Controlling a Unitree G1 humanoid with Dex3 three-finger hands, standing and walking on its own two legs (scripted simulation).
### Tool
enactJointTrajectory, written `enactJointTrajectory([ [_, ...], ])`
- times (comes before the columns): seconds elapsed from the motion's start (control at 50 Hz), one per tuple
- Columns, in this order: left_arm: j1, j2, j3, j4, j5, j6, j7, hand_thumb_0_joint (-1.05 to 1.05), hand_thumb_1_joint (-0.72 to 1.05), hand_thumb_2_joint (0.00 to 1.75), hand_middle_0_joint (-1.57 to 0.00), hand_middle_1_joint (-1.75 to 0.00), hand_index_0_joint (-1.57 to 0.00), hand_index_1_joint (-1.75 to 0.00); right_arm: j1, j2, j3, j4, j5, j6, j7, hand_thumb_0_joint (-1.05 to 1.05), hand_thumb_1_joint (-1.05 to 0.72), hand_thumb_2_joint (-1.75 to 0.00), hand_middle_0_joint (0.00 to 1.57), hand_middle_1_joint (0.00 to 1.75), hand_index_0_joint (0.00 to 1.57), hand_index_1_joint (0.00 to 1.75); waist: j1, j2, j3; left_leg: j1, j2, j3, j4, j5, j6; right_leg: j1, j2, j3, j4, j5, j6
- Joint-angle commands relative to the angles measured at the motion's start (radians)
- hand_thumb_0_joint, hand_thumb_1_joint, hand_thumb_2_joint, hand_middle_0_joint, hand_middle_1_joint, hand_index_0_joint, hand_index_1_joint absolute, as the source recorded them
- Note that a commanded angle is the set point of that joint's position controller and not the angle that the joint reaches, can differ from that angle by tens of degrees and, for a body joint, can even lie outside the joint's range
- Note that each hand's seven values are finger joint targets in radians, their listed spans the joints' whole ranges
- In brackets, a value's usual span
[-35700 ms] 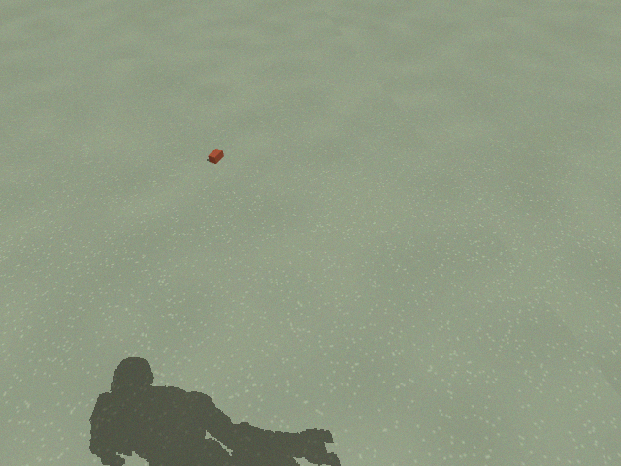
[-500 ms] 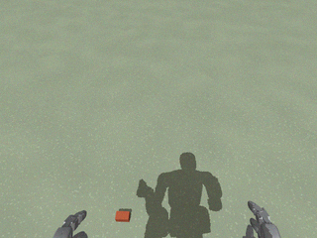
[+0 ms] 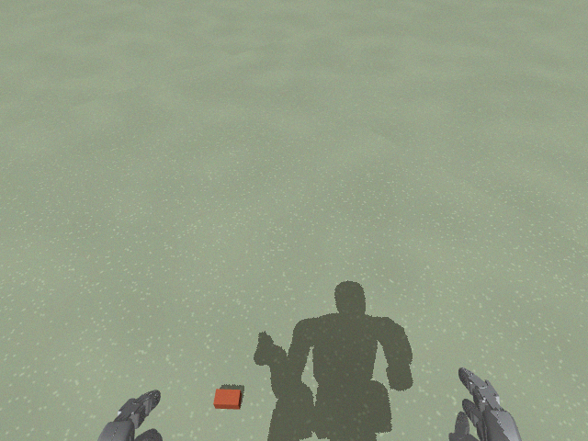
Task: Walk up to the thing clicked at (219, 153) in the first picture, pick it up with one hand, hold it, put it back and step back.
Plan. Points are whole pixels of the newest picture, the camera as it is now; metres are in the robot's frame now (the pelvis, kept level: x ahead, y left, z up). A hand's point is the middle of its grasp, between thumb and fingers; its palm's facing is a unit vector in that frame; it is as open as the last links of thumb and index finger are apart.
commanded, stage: home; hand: left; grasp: from above
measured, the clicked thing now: (228, 399) +0.43 +0.22 -0.69
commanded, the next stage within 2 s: stand in 0.66 s
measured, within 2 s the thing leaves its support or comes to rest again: neither
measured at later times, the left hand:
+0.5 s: hand out of the picture +0.17 +0.18 -0.05, palm faces +0.04 -0.98 -0.20, open 7.4 cm
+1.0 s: hand out of the picture +0.13 +0.23 -0.10, palm faces +0.01 -0.94 -0.33, open 7.4 cm
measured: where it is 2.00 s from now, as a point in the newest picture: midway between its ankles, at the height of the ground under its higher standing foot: outside the picture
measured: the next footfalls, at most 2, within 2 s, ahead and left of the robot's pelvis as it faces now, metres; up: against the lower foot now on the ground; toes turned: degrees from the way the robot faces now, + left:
none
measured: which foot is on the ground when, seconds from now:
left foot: down 0.00-1.00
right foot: down 0.00-1.00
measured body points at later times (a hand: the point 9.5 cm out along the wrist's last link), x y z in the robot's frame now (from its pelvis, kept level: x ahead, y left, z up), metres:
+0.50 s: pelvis +0.01 +0.00 +0.00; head +0.02 +0.00 +0.45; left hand +0.17 +0.23 -0.03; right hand +0.17 -0.24 -0.06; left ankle +0.02 +0.11 -0.68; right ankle +0.00 -0.12 -0.68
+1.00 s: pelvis +0.00 +0.00 +0.03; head +0.02 +0.01 +0.48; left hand +0.13 +0.28 -0.07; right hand +0.12 -0.27 -0.08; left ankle +0.02 +0.11 -0.68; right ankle +0.00 -0.12 -0.68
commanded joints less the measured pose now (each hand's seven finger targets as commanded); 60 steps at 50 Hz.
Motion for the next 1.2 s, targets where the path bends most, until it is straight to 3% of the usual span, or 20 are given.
enactJointTrajectory([
  [0.0,-0.037,0.102,0.058,-0.183,0.006,-0.055,0.005,0.00,0.90,0.90,-0.20,-0.30,-0.20,-0.30,-0.077,-0.120,-0.057,-0.157,-0.003,-0.060,-0.017,0.00,-0.90,-0.90,0.20,0.30,0.20,0.30,-0.010,0.001,-0.044,0.102,-0.004,0.010,-0.171,0.162,0.015,0.001,0.006,-0.009,-0.168,0.154,-0.003],
  [0.08,-0.055,0.128,0.081,-0.225,0.005,-0.061,0.007,0.00,0.90,0.90,-0.20,-0.30,-0.20,-0.30,-0.075,-0.119,-0.059,-0.156,-0.003,-0.061,-0.018,0.00,-0.90,-0.90,0.20,0.30,0.20,0.30,-0.002,0.002,-0.058,0.098,-0.005,0.011,-0.174,0.137,0.014,0.004,0.005,-0.007,-0.173,0.130,-0.002],
  [0.14,-0.003,0.092,0.053,-0.175,0.004,-0.056,0.004,0.00,0.90,0.90,-0.20,-0.30,-0.20,-0.30,-0.073,-0.120,-0.058,-0.154,-0.003,-0.060,-0.016,0.00,-0.90,-0.90,0.20,0.30,0.20,0.30,-0.008,-0.008,-0.077,0.116,-0.004,0.012,-0.168,0.181,0.015,0.018,0.007,-0.008,-0.162,0.170,-0.003],
  [0.2,0.002,0.101,0.067,-0.183,0.004,-0.054,0.006,0.00,0.90,0.90,-0.20,-0.30,-0.20,-0.30,-0.074,-0.120,-0.061,-0.157,-0.004,-0.056,-0.015,0.00,-0.90,-0.90,0.20,0.30,0.20,0.30,0.000,0.004,-0.080,0.117,-0.003,0.009,-0.164,0.203,0.012,0.020,0.007,-0.010,-0.157,0.190,-0.004],
  [0.22,-0.061,0.145,0.087,-0.269,0.003,-0.065,0.010,0.00,0.90,0.90,-0.20,-0.30,-0.20,-0.30,-0.068,-0.126,-0.065,-0.155,-0.003,-0.054,-0.016,0.00,-0.90,-0.90,0.20,0.30,0.20,0.30,0.000,0.003,-0.097,0.122,-0.004,0.013,-0.156,0.209,0.015,0.028,0.005,-0.008,-0.161,0.198,-0.003],
  [0.24,0.009,0.093,0.055,-0.157,0.008,-0.055,0.007,0.00,0.90,0.90,-0.20,-0.30,-0.20,-0.30,-0.067,-0.119,-0.060,-0.148,-0.004,-0.054,-0.015,0.00,-0.90,-0.90,0.20,0.30,0.20,0.30,-0.010,-0.021,-0.058,0.111,-0.004,0.013,-0.159,0.202,0.015,0.015,0.008,-0.008,-0.160,0.191,-0.002],
  [0.26,-0.027,0.110,0.064,-0.223,0.002,-0.063,0.006,0.00,0.90,0.90,-0.20,-0.30,-0.20,-0.30,-0.065,-0.119,-0.060,-0.150,-0.003,-0.054,-0.013,0.00,-0.90,-0.90,0.20,0.30,0.20,0.30,-0.005,-0.003,-0.077,0.119,-0.002,0.011,-0.158,0.214,0.014,0.020,0.007,-0.008,-0.155,0.201,-0.005],
  [0.34,-0.006,0.112,0.071,-0.203,0.003,-0.059,0.008,0.00,0.90,0.90,-0.20,-0.30,-0.20,-0.30,-0.063,-0.123,-0.065,-0.153,-0.004,-0.048,-0.012,0.00,-0.90,-0.90,0.20,0.30,0.20,0.30,-0.007,0.001,-0.108,0.133,-0.002,0.009,-0.150,0.268,0.013,0.037,0.008,-0.010,-0.143,0.248,-0.004],
  [0.52,-0.024,0.125,0.080,-0.226,0.004,-0.058,0.009,0.00,0.90,0.90,-0.20,-0.30,-0.20,-0.30,-0.062,-0.125,-0.068,-0.153,-0.003,-0.043,-0.009,0.00,-0.90,-0.90,0.20,0.30,0.20,0.30,-0.003,0.006,-0.095,0.132,0.000,0.004,-0.156,0.262,0.011,0.035,0.008,-0.015,-0.143,0.240,-0.005],
  [0.6,-0.013,0.108,0.061,-0.197,0.005,-0.056,0.007,0.00,0.90,0.90,-0.20,-0.30,-0.20,-0.30,-0.063,-0.123,-0.065,-0.155,-0.003,-0.039,-0.007,0.00,-0.90,-0.90,0.20,0.30,0.20,0.30,-0.007,0.019,-0.082,0.125,0.000,-0.001,-0.163,0.258,0.009,0.026,0.008,-0.015,-0.140,0.233,-0.008],
  [0.66,-0.043,0.124,0.069,-0.233,0.005,-0.058,0.010,0.00,0.90,0.90,-0.20,-0.30,-0.20,-0.30,-0.067,-0.123,-0.064,-0.160,-0.003,-0.038,-0.007,0.00,-0.90,-0.90,0.20,0.30,0.20,0.30,-0.009,0.011,-0.060,0.115,-0.001,0.004,-0.166,0.202,0.013,0.017,0.008,-0.014,-0.155,0.191,-0.005],
  [0.72,0.007,0.092,0.059,-0.187,-0.003,-0.049,0.005,0.00,0.90,0.90,-0.20,-0.30,-0.20,-0.30,-0.071,-0.124,-0.063,-0.169,-0.002,-0.039,-0.004,0.00,-0.90,-0.90,0.20,0.30,0.20,0.30,-0.011,-0.008,-0.073,0.107,-0.004,0.005,-0.161,0.201,0.015,0.020,0.009,-0.015,-0.155,0.190,-0.004],
  [0.74,-0.310,0.190,0.064,0.164,0.127,-0.258,0.045,0.00,0.90,0.90,-0.20,-0.30,-0.20,-0.30,-0.150,-0.227,-0.104,0.087,-0.123,0.063,0.055,0.00,-0.90,-0.90,0.20,0.30,0.20,0.30,0.069,-0.053,0.155,0.133,0.042,-0.039,-0.255,0.369,0.055,0.203,-0.069,0.086,-0.207,0.209,-0.040],
  [0.76,-0.221,0.213,0.089,0.322,0.123,-0.329,0.041,0.00,0.90,0.90,-0.20,-0.30,-0.20,-0.30,-0.157,-0.233,-0.120,0.102,-0.123,0.101,0.081,0.00,-0.90,-0.90,0.20,0.30,0.20,0.30,0.067,-0.106,0.063,0.215,0.028,0.005,-0.243,0.393,0.064,0.230,-0.093,0.146,-0.243,0.240,-0.070],
  [0.78,-0.219,0.222,0.087,0.372,0.131,-0.363,0.038,0.00,0.90,0.90,-0.20,-0.30,-0.20,-0.30,-0.144,-0.227,-0.115,0.097,-0.119,0.118,0.099,0.00,-0.90,-0.90,0.20,0.30,0.20,0.30,0.049,-0.130,0.031,0.259,0.023,0.007,-0.238,0.420,0.063,0.228,-0.104,0.171,-0.251,0.283,-0.085],
  [0.8,-0.252,0.214,0.077,0.396,0.126,-0.381,0.029,0.00,0.90,0.90,-0.20,-0.30,-0.20,-0.30,-0.116,-0.227,-0.110,0.096,-0.126,0.131,0.110,0.00,-0.90,-0.90,0.20,0.30,0.20,0.30,0.024,-0.077,0.051,0.255,0.027,-0.020,-0.270,0.377,0.063,0.213,-0.087,0.169,-0.246,0.281,-0.077],
  [0.84,-0.271,0.215,0.068,0.478,0.118,-0.408,0.021,0.00,0.90,0.90,-0.20,-0.30,-0.20,-0.30,-0.128,-0.200,-0.109,0.137,-0.078,0.140,0.142,0.00,-0.90,-0.90,0.20,0.30,0.20,0.30,0.052,-0.049,0.028,0.310,0.024,-0.027,-0.317,0.332,0.068,0.288,-0.102,0.146,-0.245,0.294,-0.059],
  [0.88,-0.280,0.214,0.074,0.564,0.107,-0.416,0.020,0.00,0.90,0.90,-0.20,-0.30,-0.20,-0.30,-0.161,-0.202,-0.119,0.163,-0.063,0.150,0.154,0.00,-0.90,-0.90,0.20,0.30,0.20,0.30,0.061,-0.098,0.026,0.360,0.021,-0.020,-0.323,0.345,0.058,0.278,-0.106,0.156,-0.292,0.295,-0.053],
  [0.94,-0.313,0.205,0.070,0.679,0.102,-0.434,0.024,0.00,0.90,0.90,-0.20,-0.30,-0.20,-0.30,-0.171,-0.197,-0.125,0.216,-0.062,0.168,0.162,0.00,-0.90,-0.90,0.20,0.30,0.20,0.30,0.060,-0.074,0.053,0.385,0.026,-0.035,-0.369,0.275,0.058,0.292,-0.116,0.157,-0.353,0.235,-0.038],
  [1.18,-0.320,0.208,0.061,0.993,0.085,-0.461,0.026,0.00,0.90,0.90,-0.20,-0.30,-0.20,-0.30,-0.184,-0.239,-0.121,0.385,-0.054,0.201,0.147,0.00,-0.90,-0.90,0.20,0.30,0.20,0.30,0.058,0.003,0.163,0.467,0.085,-0.119,-0.638,0.300,0.048,0.455,-0.100,0.107,-0.495,0.306,-0.018],
])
